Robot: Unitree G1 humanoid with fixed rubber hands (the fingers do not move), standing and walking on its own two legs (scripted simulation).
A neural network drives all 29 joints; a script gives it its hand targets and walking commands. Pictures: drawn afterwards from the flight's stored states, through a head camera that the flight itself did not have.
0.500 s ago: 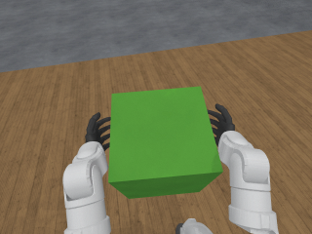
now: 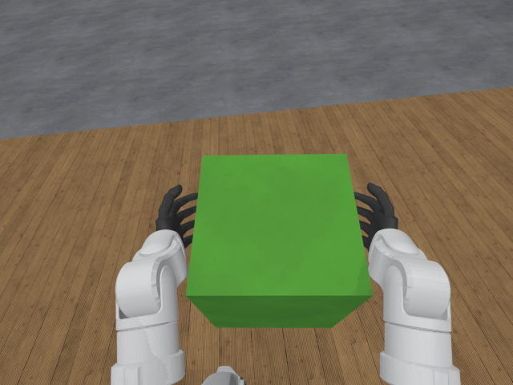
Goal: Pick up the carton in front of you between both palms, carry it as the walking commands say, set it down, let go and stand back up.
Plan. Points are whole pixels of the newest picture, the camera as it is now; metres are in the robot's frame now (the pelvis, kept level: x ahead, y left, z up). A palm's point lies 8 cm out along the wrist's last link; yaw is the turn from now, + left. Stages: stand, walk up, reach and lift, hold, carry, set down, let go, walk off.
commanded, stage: carry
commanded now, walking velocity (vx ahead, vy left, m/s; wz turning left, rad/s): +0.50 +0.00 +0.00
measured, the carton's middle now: (273, 250) +0.34 +0.01 +0.02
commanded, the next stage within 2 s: none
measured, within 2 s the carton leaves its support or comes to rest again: neither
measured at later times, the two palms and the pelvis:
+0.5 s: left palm (210, 117) +0.65 +0.15 +0.05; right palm (348, 114) +0.64 -0.15 +0.06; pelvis +0.32 +0.02 -0.03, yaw -1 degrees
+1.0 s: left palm (228, 59) +0.96 +0.14 +0.03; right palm (331, 56) +0.97 -0.16 +0.02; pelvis +0.64 -0.02 -0.06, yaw +0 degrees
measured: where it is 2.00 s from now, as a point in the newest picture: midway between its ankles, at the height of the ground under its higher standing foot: (272, 184)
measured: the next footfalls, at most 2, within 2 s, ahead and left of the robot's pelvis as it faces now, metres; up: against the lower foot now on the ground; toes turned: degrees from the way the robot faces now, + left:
left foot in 0.12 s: +0.26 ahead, +0.07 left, -0.04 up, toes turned +3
right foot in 0.64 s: +0.58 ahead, -0.07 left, -0.07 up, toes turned -4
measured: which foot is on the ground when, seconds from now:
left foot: up 0.00-0.10, down 0.12-0.62, up 0.64-1.00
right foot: down 0.00-0.14, up 0.16-0.62, down 0.64-1.00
